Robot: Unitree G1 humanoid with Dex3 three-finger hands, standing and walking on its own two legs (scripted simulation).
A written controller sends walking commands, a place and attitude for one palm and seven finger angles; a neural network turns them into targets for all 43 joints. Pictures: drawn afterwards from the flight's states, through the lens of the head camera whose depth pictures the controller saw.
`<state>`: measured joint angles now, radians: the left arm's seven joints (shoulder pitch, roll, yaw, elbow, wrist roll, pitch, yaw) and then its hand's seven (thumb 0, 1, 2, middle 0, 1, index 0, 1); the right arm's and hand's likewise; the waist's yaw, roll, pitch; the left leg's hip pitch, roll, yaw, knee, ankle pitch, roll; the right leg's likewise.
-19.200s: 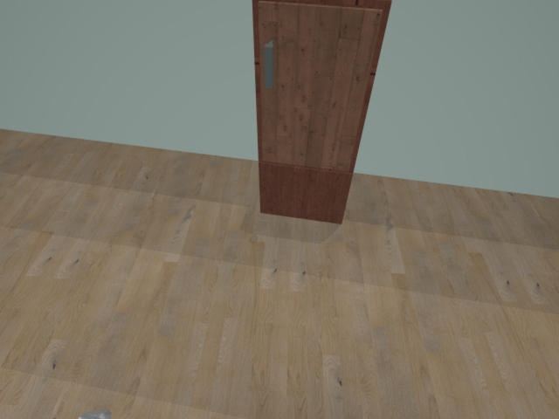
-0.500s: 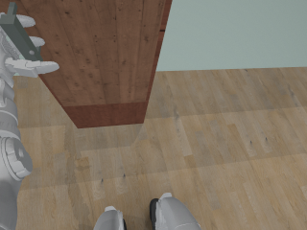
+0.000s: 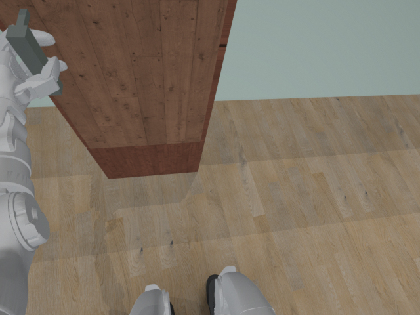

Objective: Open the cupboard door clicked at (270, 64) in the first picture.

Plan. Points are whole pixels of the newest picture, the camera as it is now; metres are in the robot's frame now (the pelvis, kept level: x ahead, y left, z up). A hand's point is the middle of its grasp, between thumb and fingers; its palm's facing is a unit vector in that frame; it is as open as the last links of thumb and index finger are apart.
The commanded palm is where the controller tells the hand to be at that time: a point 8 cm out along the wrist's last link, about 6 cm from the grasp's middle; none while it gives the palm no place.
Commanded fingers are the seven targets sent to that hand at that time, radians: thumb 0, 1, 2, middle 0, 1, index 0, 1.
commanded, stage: pull the door open along its arc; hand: left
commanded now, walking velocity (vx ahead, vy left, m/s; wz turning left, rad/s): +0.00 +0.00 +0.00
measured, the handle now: (40, 55) +0.57 +0.24 +0.07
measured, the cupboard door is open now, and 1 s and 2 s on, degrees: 0 44 52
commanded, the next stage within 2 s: open thumb and fingers to let go in 1.04 s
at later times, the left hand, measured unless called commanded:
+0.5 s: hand (56, 115) +0.45 +0.20 +0.07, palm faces -0.03 -1.00 -0.01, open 6.3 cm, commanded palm +0.39 +0.25 +0.07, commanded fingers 0.00 0.90 0.90 -0.40 -1.35 -0.40 -1.35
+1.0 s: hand (138, 188) +0.32 +0.08 +0.08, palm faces +0.40 -0.91 +0.02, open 6.5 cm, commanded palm +0.25 +0.11 +0.07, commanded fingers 0.00 0.90 0.90 -0.40 -1.35 -0.40 -1.35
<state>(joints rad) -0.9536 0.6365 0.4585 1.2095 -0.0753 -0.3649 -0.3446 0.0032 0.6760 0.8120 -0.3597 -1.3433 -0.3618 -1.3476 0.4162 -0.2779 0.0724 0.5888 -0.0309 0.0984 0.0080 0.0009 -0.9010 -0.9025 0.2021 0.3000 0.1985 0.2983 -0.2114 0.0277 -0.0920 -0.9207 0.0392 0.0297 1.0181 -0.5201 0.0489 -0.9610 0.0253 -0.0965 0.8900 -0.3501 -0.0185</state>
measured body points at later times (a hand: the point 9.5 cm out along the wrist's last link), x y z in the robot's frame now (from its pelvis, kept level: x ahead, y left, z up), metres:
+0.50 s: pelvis +0.02 +0.00 +0.02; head +0.13 +0.01 +0.45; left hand +0.44 +0.26 +0.07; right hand +0.05 -0.26 -0.09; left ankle -0.03 +0.08 -0.67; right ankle +0.03 -0.12 -0.67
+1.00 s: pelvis +0.01 -0.03 +0.02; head +0.06 -0.04 +0.47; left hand +0.29 +0.13 +0.08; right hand +0.19 -0.23 -0.08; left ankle -0.03 +0.08 -0.67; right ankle +0.03 -0.12 -0.67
